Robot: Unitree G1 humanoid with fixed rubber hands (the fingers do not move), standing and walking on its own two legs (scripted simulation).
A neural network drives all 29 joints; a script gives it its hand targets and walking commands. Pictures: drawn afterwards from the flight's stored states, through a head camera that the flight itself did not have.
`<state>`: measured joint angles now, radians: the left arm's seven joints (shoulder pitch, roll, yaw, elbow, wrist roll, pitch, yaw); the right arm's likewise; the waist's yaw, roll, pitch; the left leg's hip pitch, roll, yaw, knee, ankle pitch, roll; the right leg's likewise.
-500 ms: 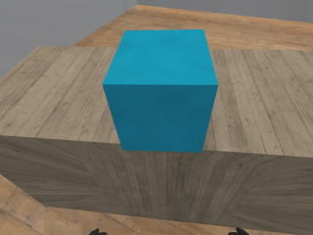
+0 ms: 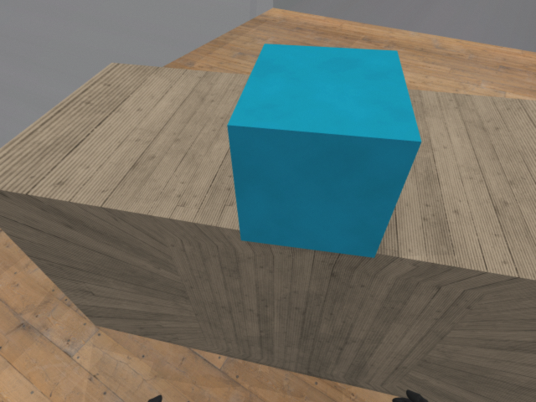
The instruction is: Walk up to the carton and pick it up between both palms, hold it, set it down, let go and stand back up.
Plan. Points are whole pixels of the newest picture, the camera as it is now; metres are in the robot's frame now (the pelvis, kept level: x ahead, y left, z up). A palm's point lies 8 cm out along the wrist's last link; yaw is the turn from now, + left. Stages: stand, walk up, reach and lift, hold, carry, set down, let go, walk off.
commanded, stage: walk up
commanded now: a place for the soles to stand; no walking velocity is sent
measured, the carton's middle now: (317, 147) +0.53 -0.07 +0.12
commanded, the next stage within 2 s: reach and lift in 0.94 s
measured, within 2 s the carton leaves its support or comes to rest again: neither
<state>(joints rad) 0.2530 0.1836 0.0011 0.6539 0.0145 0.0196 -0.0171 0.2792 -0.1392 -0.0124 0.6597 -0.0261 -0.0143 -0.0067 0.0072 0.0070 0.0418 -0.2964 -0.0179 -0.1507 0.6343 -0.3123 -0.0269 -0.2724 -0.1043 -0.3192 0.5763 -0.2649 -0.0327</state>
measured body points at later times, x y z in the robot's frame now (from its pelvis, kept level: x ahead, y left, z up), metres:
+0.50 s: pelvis +0.01 +0.01 +0.00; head +0.02 +0.02 +0.45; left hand +0.12 +0.24 -0.12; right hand +0.14 -0.20 -0.10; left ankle +0.02 +0.14 -0.73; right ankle +0.03 -0.10 -0.73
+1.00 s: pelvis +0.02 +0.01 +0.00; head +0.03 +0.02 +0.45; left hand +0.13 +0.24 -0.12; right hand +0.16 -0.20 -0.11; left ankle +0.02 +0.14 -0.73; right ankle +0.03 -0.10 -0.73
